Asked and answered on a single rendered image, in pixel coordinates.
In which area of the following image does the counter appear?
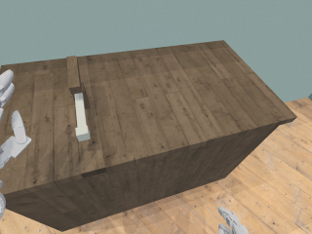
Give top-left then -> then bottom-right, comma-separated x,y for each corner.
0,40 -> 297,232

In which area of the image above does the right robot hand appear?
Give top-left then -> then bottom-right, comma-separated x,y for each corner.
217,206 -> 250,234

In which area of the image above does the tap lever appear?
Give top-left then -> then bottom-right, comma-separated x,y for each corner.
74,93 -> 91,141

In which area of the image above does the left robot hand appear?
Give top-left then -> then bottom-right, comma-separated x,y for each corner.
0,69 -> 31,170

